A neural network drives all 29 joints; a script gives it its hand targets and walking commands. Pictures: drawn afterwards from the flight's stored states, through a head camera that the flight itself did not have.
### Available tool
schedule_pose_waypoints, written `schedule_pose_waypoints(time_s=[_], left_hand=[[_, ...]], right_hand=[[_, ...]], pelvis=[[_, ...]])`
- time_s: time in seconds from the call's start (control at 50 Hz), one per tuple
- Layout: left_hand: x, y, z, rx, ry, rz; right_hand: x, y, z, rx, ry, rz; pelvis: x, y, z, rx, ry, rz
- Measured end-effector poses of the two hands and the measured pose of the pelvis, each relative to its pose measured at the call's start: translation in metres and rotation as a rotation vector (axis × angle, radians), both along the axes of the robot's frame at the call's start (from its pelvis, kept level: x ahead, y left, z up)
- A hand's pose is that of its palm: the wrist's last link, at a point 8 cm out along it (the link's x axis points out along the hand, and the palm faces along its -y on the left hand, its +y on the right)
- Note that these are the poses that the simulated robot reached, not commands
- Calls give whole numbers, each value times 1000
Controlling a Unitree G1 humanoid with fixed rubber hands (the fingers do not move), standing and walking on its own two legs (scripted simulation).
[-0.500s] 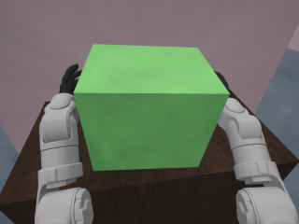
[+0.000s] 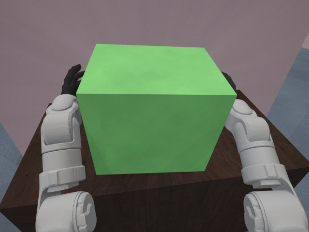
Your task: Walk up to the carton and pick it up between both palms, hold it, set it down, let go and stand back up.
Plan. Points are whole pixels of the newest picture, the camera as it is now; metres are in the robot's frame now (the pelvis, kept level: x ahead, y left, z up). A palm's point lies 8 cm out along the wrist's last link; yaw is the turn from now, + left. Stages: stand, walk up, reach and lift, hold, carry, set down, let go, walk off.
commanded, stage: hold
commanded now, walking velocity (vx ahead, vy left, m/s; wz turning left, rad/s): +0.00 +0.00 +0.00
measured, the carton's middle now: (151, 109) +0.39 +0.00 +0.18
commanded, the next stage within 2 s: none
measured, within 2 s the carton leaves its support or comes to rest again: neither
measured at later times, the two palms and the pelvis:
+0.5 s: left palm (71, 97) +0.37 +0.19 +0.24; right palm (230, 103) +0.36 -0.19 +0.21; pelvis +0.00 +0.00 +0.00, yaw +0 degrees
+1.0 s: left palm (70, 98) +0.37 +0.19 +0.23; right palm (228, 102) +0.36 -0.19 +0.22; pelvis +0.00 +0.00 +0.00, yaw +0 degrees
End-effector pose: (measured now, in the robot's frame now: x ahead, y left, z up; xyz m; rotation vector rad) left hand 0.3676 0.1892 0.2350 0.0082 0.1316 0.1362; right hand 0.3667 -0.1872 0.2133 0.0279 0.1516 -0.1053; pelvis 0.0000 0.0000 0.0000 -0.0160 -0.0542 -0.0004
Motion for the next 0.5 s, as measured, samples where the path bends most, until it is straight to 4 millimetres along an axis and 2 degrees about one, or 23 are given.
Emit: schedule_pose_waypoints(time_s=[0.16,0.24,0.5], left_hand=[[-1,-3,5,-1,-26,-7],[-3,-3,2,-5,-13,-11],[-2,-1,2,-4,0,-16]], right_hand=[[-3,-3,5,-3,-26,-7],[-6,-3,4,-3,-13,-13],[-8,-1,2,0,0,-17]], pelvis=[[5,-1,0,-4,-7,9],[6,0,0,-4,-24,6],[-1,3,0,1,-20,-3]])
